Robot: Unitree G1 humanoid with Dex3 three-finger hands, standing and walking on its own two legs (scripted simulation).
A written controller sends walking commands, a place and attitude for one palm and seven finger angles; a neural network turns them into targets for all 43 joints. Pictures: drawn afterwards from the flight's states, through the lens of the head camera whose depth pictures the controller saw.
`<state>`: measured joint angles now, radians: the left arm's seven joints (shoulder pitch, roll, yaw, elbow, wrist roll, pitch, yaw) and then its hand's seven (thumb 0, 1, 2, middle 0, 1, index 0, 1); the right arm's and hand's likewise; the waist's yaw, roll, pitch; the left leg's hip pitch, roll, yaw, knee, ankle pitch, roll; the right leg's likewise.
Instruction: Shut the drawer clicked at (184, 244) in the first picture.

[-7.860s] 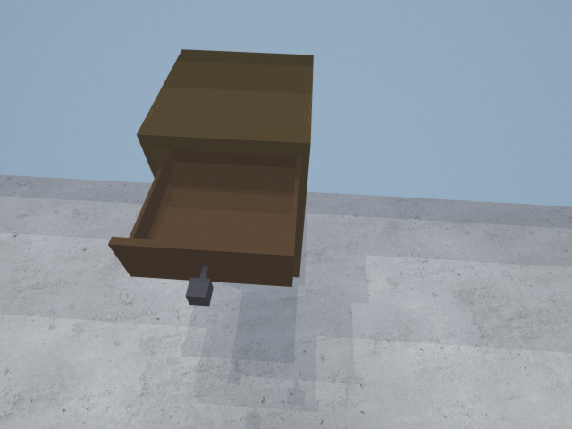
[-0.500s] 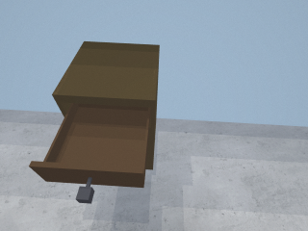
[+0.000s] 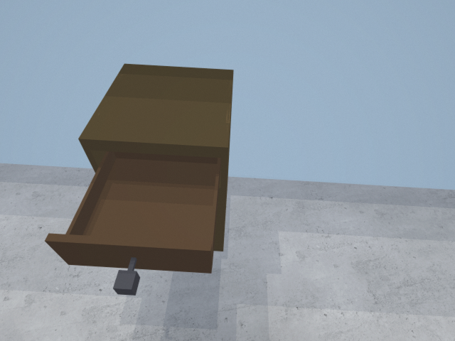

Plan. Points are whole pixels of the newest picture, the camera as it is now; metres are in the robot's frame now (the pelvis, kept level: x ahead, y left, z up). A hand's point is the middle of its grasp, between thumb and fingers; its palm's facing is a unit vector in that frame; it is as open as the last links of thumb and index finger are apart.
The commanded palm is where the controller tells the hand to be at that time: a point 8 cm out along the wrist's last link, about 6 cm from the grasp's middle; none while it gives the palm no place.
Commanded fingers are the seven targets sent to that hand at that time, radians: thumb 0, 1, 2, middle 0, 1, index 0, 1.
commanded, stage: come to a stop and stand still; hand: left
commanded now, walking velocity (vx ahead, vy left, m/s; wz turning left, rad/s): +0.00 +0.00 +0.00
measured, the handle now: (129, 274) +0.30 +0.25 -0.20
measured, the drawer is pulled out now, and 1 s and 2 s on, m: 0.30 0.30 0.30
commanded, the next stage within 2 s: look again from close up in 0.06 s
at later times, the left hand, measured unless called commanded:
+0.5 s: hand out of the picture +0.01 +0.19 -0.17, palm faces +0.03 -0.97 -0.25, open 7.3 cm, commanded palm none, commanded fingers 0.00 0.90 0.90 -0.20 -0.30 -0.20 -0.30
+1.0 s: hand (133, 290) +0.21 +0.18 -0.02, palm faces +0.25 -0.97 -0.05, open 6.9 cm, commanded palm +0.10 +0.23 -0.08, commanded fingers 0.00 0.90 0.90 -0.44 -0.56 -0.44 -0.56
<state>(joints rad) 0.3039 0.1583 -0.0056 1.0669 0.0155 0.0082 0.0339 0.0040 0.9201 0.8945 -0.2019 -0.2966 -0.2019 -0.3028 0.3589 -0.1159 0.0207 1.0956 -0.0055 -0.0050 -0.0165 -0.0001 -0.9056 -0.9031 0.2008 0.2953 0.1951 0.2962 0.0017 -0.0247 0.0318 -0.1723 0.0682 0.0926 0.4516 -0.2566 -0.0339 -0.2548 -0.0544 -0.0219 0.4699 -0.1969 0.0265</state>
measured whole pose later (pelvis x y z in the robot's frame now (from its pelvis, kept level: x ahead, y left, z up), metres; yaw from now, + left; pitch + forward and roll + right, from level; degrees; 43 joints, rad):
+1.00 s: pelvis +0.00 -0.02 -0.02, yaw +2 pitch +4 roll +1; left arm 0.35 0.14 0.14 0.27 -0.18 -0.32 -0.05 0.01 0.92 0.89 -0.28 -0.38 -0.28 -0.38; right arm 0.24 -0.24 -0.07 0.80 0.02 -0.29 -0.06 0.01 -0.90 -0.90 0.20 0.30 0.20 0.30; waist -0.03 0.01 -0.08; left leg -0.39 0.07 0.04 0.67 -0.35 -0.05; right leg -0.47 -0.07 -0.05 0.71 -0.32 0.01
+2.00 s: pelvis -0.04 +0.04 -0.14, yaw +6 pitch +19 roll -5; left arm 0.55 0.25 0.09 -0.20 -0.21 -0.36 -0.24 0.01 0.90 0.90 -1.25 -1.43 -1.25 -1.44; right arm 0.17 -0.20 0.00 0.44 0.02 -0.19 -0.03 0.01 -0.90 -0.90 0.20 0.30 0.20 0.30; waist -0.01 0.00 -0.19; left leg -1.15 0.00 -0.07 1.41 -0.59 0.02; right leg -1.11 -0.04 -0.02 1.30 -0.52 0.05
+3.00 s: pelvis -0.04 +0.02 -0.17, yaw +6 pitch +22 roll -5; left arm 0.52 0.28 0.22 -0.09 -0.31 -0.42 -0.41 0.01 0.90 0.90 -1.40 -1.60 -1.40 -1.60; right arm 0.16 -0.22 -0.01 0.49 0.03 -0.20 -0.04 0.01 -0.90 -0.90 0.21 0.30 0.20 0.30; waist -0.01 0.00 -0.21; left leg -1.27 0.02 -0.11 1.53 -0.64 -0.02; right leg -1.24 -0.02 -0.04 1.43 -0.57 0.04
